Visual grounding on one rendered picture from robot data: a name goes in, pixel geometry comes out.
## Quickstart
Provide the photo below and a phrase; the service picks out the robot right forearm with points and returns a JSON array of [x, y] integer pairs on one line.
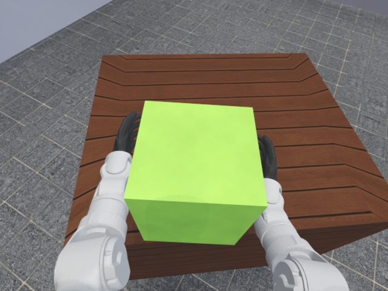
[[276, 233]]

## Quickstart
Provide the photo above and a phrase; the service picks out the carton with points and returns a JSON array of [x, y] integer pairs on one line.
[[196, 173]]

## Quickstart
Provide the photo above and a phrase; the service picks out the robot right upper arm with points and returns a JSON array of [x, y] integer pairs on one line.
[[296, 274]]

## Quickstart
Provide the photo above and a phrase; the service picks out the robot left upper arm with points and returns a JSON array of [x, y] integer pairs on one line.
[[98, 264]]

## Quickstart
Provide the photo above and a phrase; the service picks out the pedestal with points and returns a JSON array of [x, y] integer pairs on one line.
[[333, 192]]

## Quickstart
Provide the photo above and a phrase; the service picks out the robot left hand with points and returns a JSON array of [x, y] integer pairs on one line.
[[124, 139]]

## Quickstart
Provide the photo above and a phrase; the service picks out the robot right hand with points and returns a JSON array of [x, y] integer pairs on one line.
[[268, 157]]

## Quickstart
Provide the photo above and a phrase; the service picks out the robot left forearm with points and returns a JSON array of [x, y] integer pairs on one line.
[[108, 210]]

